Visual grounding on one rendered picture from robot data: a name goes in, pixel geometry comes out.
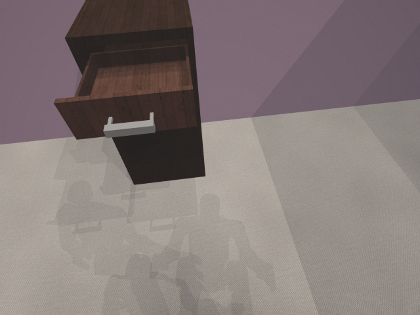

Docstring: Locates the handle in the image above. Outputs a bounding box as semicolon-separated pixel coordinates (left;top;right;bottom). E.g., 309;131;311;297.
103;112;156;138

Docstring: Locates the cabinet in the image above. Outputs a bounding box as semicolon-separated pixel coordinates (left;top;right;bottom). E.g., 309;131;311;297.
65;0;205;185

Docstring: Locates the drawer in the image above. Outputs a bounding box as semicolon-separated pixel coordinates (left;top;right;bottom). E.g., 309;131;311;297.
54;45;197;140

